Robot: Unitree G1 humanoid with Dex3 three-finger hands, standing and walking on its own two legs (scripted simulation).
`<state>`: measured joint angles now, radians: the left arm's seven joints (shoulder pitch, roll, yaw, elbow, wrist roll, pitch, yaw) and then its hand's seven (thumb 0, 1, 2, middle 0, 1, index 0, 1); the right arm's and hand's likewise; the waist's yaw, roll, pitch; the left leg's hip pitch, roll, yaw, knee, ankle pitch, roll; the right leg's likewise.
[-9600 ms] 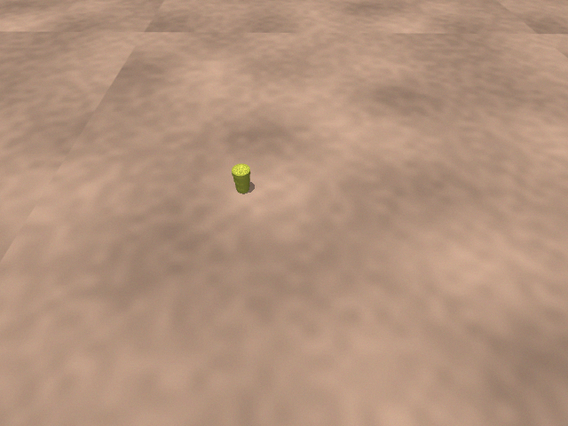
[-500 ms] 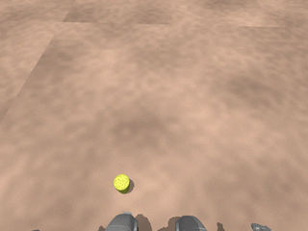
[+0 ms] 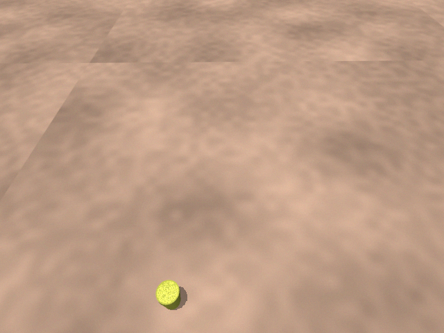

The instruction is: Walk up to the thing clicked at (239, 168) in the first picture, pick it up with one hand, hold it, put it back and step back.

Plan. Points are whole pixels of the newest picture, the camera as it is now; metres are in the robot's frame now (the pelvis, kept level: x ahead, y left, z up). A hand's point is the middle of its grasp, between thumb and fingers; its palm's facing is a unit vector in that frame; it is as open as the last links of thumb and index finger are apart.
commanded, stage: walk up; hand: left
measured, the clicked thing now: (170, 296) +0.37 +0.23 -0.68
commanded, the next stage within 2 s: stand in 0.66 s
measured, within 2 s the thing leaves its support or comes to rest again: neither
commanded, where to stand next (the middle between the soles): +0.03 +0.03 m, yaw +0 degrees
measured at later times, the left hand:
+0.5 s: hand out of the picture +0.12 +0.27 -0.12, palm faces -0.03 -0.93 -0.37, open 7.4 cm
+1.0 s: hand out of the picture +0.10 +0.26 -0.13, palm faces -0.04 -0.94 -0.34, open 7.4 cm
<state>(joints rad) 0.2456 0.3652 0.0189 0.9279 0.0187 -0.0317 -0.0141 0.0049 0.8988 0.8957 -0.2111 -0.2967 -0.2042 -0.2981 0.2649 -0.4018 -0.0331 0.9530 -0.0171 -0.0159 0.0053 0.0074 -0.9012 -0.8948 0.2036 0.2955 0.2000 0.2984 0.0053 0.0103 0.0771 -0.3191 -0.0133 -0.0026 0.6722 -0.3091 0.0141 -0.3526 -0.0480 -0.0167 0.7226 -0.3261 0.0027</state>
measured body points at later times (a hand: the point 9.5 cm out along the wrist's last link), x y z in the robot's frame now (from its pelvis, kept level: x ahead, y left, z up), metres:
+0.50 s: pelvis +0.03 +0.01 +0.03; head +0.03 +0.01 +0.47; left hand +0.12 +0.32 -0.10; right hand +0.12 -0.29 -0.10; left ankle +0.03 +0.13 -0.72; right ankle +0.04 -0.12 -0.72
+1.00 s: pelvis +0.02 +0.01 +0.03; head +0.03 +0.01 +0.48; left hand +0.11 +0.31 -0.10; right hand +0.11 -0.29 -0.10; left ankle +0.03 +0.13 -0.72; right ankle +0.04 -0.12 -0.72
